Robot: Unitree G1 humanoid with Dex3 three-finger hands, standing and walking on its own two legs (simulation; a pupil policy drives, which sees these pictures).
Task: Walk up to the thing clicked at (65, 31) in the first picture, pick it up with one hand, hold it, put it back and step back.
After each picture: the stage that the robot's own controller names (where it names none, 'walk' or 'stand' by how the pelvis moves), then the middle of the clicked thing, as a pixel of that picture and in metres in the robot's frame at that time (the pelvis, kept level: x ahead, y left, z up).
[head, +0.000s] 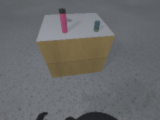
stand; (63, 21) +0.98 +0.34 +0.11
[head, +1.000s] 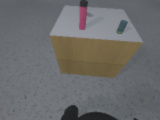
walk; (82, 16) +0.90 +0.17 +0.13
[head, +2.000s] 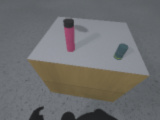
stand; (69, 37) +0.59 +0.18 +0.13
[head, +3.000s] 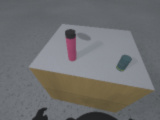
stand; (71, 47) +0.53 +0.17 +0.11
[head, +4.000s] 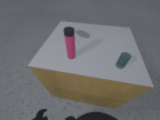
stand; (70, 44) +0.54 +0.18 +0.11
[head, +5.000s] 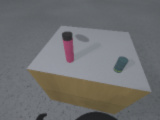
stand; (68, 48) +0.52 +0.19 +0.11
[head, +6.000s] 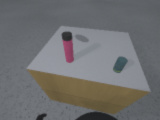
stand; (68, 48) +0.52 +0.19 +0.11
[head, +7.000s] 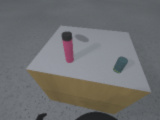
stand; (68, 49) +0.52 +0.19 +0.11
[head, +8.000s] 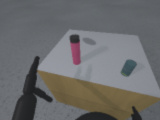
rise first; (75, 51) +0.52 +0.17 +0.11
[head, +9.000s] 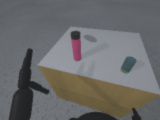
go down; (76, 47) +0.55 +0.17 +0.11
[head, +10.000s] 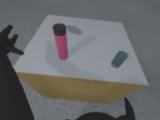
go down; (61, 44) +0.51 +0.17 +0.12
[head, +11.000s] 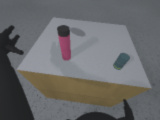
approach; (65, 45) +0.51 +0.16 +0.12
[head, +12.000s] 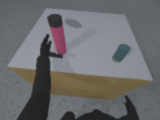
close; (59, 37) +0.52 +0.18 +0.15
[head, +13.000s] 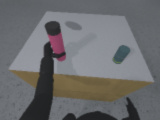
lift; (57, 44) +0.47 +0.18 +0.15
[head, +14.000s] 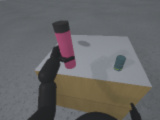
lift; (66, 47) +0.35 +0.14 +0.29
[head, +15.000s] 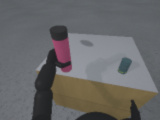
hold; (63, 52) +0.32 +0.16 +0.27
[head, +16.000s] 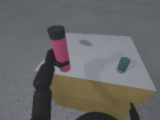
hold; (61, 52) +0.33 +0.17 +0.26
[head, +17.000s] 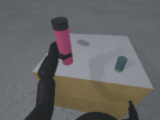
crouch; (64, 44) +0.37 +0.15 +0.29
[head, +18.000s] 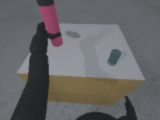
lower; (52, 24) +0.50 +0.18 +0.30
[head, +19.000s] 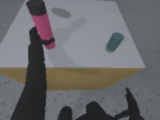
lower; (44, 29) +0.54 +0.19 +0.17
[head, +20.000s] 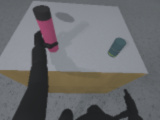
lower; (48, 33) +0.53 +0.19 +0.16
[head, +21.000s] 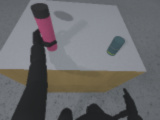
lower; (47, 31) +0.53 +0.19 +0.16
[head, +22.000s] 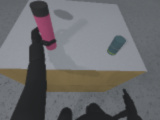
lower; (46, 30) +0.54 +0.19 +0.17
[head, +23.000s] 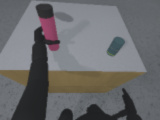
open; (50, 31) +0.54 +0.18 +0.16
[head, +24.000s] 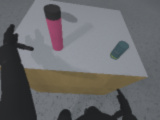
sink last; (55, 32) +0.53 +0.17 +0.16
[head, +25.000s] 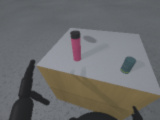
sink last; (76, 47) +0.54 +0.17 +0.13
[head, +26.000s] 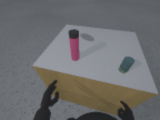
stand; (74, 46) +0.54 +0.16 +0.11
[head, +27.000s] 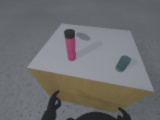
stand; (70, 46) +0.53 +0.17 +0.11
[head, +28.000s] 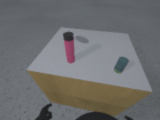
stand; (69, 49) +0.52 +0.17 +0.12
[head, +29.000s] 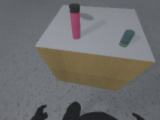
walk; (75, 23) +0.69 +0.14 +0.14
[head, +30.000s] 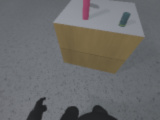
walk; (86, 6) +1.02 +0.11 +0.14
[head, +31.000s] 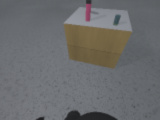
walk; (88, 11) +1.31 +0.14 +0.12
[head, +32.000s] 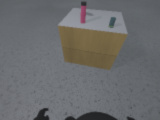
stand; (83, 13) +1.25 +0.15 +0.11
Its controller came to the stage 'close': yes
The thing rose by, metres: 0.22
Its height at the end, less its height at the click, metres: +0.00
